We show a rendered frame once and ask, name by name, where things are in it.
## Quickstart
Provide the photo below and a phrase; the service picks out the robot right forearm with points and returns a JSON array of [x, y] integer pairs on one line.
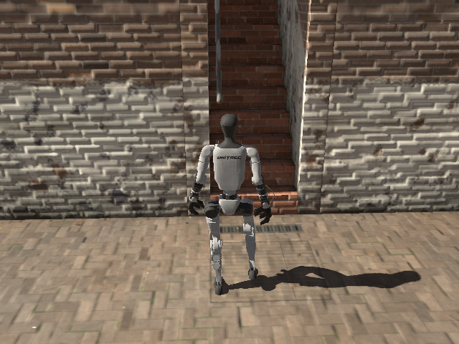
[[263, 195]]

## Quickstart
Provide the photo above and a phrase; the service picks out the robot left hand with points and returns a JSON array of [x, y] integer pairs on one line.
[[197, 204]]

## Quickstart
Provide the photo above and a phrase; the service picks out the right robot upper arm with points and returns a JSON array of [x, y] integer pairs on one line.
[[251, 151]]

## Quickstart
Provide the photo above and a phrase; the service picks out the robot right hand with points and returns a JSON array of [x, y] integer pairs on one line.
[[267, 214]]

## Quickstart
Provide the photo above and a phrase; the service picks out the robot left thigh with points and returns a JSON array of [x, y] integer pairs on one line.
[[211, 211]]

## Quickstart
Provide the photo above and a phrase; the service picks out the robot head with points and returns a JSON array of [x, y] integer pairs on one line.
[[229, 124]]

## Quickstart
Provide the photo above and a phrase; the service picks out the left robot upper arm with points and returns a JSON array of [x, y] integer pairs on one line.
[[207, 151]]

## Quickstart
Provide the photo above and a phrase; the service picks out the robot left forearm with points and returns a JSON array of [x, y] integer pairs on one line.
[[196, 189]]

